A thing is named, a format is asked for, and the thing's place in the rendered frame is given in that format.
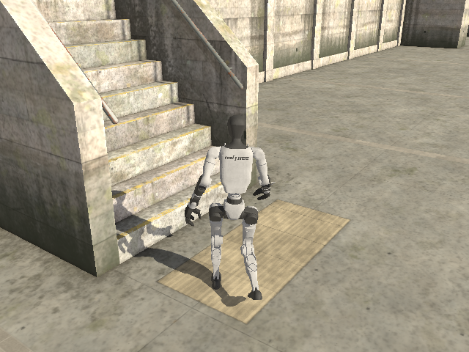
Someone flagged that stairs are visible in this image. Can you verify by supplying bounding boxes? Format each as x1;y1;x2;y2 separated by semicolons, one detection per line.
32;0;228;264

